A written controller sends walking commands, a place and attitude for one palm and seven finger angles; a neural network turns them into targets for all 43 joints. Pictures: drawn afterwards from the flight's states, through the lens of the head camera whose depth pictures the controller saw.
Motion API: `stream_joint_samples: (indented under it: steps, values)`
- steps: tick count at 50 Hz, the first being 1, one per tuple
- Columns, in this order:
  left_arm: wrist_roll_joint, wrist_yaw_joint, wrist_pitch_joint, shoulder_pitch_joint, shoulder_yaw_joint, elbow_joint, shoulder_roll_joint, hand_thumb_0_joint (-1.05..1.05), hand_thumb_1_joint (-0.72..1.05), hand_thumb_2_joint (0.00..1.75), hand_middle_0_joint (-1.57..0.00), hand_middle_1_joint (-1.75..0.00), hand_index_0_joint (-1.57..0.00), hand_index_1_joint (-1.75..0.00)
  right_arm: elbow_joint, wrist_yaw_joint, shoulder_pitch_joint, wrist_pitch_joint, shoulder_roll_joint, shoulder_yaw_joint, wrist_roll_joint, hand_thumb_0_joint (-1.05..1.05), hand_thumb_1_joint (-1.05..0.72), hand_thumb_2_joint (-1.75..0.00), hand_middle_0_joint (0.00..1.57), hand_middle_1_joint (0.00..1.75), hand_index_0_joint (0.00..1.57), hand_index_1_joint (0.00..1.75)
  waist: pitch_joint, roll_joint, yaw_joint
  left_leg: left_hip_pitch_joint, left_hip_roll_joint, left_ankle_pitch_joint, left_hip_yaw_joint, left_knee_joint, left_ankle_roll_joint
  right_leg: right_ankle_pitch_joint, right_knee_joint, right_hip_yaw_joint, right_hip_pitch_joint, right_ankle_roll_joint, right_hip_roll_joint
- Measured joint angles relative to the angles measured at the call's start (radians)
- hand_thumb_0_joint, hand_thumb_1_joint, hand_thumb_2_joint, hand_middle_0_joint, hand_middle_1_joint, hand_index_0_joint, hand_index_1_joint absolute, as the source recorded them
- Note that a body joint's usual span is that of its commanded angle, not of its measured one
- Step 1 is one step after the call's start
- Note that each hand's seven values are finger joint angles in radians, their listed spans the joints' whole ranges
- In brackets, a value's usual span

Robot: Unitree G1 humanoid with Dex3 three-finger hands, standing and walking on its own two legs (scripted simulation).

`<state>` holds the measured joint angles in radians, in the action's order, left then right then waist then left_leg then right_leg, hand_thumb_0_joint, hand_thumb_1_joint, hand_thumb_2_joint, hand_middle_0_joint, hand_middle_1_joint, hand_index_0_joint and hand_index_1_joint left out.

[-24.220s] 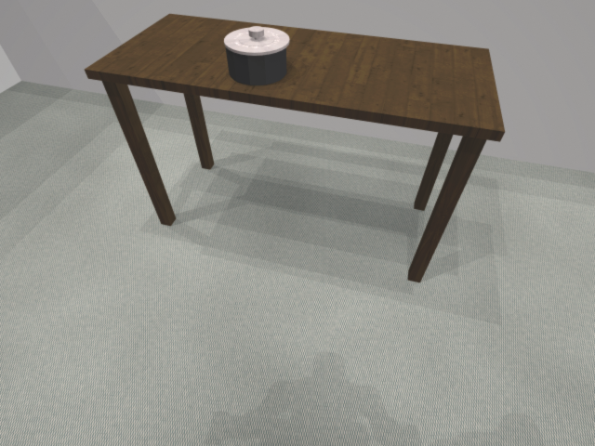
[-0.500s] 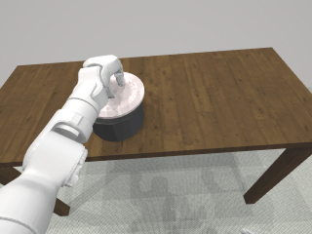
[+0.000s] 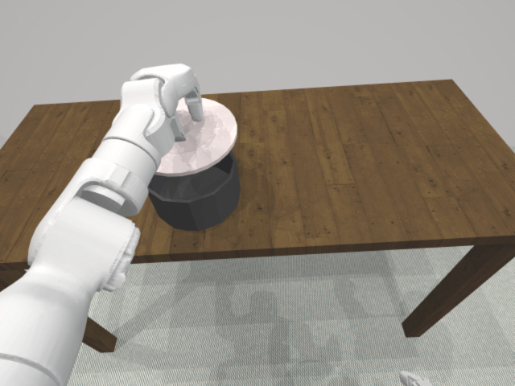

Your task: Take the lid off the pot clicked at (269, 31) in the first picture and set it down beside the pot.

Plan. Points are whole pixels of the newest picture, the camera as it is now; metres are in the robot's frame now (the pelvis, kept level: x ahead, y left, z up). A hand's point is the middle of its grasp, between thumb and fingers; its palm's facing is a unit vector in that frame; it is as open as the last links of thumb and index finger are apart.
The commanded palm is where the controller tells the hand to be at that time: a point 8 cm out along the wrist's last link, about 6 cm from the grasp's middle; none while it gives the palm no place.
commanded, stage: lift the lid straight up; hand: left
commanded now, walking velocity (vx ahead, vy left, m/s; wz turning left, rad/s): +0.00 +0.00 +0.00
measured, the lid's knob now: (179, 122) +0.50 +0.11 +0.16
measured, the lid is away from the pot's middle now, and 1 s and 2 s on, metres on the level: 0.01 0.01 0.13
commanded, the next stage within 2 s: move the lid sideways beside the pot in 0.94 s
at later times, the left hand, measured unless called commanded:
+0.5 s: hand (164, 98) +0.47 +0.11 +0.23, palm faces -0.26 -0.05 -0.96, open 7.1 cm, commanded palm +0.47 +0.11 +0.30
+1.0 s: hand (162, 82) +0.48 +0.11 +0.25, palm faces -0.26 -0.07 -0.96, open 7.1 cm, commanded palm +0.47 +0.11 +0.32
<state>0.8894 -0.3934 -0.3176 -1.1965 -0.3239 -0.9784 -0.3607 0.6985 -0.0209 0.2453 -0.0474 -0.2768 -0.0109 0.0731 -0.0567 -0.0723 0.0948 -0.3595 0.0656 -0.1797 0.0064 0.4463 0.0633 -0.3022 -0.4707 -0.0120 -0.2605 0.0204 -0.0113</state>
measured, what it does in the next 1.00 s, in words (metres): stands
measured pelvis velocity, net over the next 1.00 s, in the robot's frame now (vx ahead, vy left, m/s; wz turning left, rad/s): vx -0.01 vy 0.01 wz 0.00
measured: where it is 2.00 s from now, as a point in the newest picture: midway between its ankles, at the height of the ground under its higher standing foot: outside the picture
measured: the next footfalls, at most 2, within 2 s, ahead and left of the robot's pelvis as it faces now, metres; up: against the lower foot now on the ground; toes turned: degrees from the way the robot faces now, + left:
none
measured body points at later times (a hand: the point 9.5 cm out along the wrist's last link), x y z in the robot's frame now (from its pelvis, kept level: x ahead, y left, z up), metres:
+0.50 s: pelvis -0.01 +0.01 +0.00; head +0.01 -0.02 +0.45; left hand +0.48 +0.11 +0.28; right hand +0.09 -0.25 -0.13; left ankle +0.02 +0.08 -0.74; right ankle -0.04 -0.11 -0.74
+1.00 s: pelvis -0.01 +0.01 +0.00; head +0.02 -0.02 +0.45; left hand +0.49 +0.11 +0.30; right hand +0.08 -0.25 -0.13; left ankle +0.02 +0.08 -0.74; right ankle -0.04 -0.11 -0.74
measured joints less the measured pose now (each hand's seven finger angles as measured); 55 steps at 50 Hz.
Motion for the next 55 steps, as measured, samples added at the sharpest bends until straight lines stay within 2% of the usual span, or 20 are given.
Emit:
stream_joint_samples:
  steps: [13, 21, 27, 41, 53, 55]
  values:
    - [0.012, -0.033, -0.006, -0.051, 0.021, -0.008, -0.008, 0.01, 0.29, 0.59, -0.73, -0.95, -0.74, -0.96, 0.006, 0.006, 0.014, 0.013, 0.001, -0.001, -0.005, 0.01, -0.91, -0.9, 0.2, 0.3, 0.2, 0.3, 0.0, -0.002, 0.0, 0.009, 0.005, 0.007, 0.004, -0.012, 0.007, 0.006, 0.008, 0.005, 0.007, -0.007, 0.006]
    - [0.016, -0.052, -0.027, -0.096, -0.02, -0.02, 0.001, 0.01, 0.29, 0.59, -0.73, -0.95, -0.74, -0.96, 0.004, 0.012, 0.012, 0.022, 0.001, 0.002, -0.004, 0.01, -0.91, -0.9, 0.2, 0.3, 0.2, 0.3, -0.003, 0.0, -0.006, 0.007, 0.013, 0.013, 0.0, -0.014, 0.011, 0.007, 0.006, -0.001, 0.006, -0.011, 0.012]
    - [0.009, -0.071, -0.025, -0.125, -0.018, -0.011, 0.008, 0.01, 0.29, 0.59, -0.74, -0.95, -0.74, -0.96, 0.003, 0.009, 0.004, 0.039, 0.003, -0.001, -0.009, 0.01, -0.91, -0.9, 0.2, 0.3, 0.2, 0.3, 0.001, 0.001, -0.008, 0.005, 0.017, 0.021, -0.003, -0.019, 0.013, 0.01, 0.006, -0.003, 0.002, -0.014, 0.017]
    - [0.033, -0.075, -0.056, -0.214, -0.001, -0.095, 0.01, 0.01, 0.29, 0.59, -0.74, -0.95, -0.74, -0.96, 0.012, 0.01, 0.01, 0.038, 0.005, -0.014, -0.012, 0.01, -0.91, -0.9, 0.2, 0.3, 0.2, 0.3, -0.012, 0.001, -0.001, -0.003, 0.015, 0.027, 0.002, -0.027, 0.013, 0.016, 0.01, 0.002, -0.01, -0.014, 0.015]
    - [0.033, -0.104, -0.046, -0.207, 0.012, -0.1, -0.012, 0.01, 0.29, 0.59, -0.74, -0.95, -0.74, -0.96, 0.013, 0.0, 0.02, 0.043, -0.001, -0.013, -0.012, 0.01, -0.91, -0.9, 0.2, 0.3, 0.2, 0.3, -0.001, 0.013, 0.01, 0.0, 0.008, 0.025, 0.002, -0.029, 0.01, 0.021, 0.022, 0.003, -0.004, -0.01, 0.008]
    - [0.042, -0.1, -0.027, -0.193, 0.017, -0.075, -0.025, 0.01, 0.28, 0.59, -0.74, -0.95, -0.74, -0.96, 0.006, -0.003, 0.024, 0.046, -0.002, -0.01, -0.014, 0.01, -0.91, -0.9, 0.2, 0.3, 0.2, 0.3, -0.001, 0.014, 0.012, 0.0, 0.006, 0.024, 0.003, -0.03, 0.009, 0.022, 0.025, 0.005, -0.004, -0.009, 0.006]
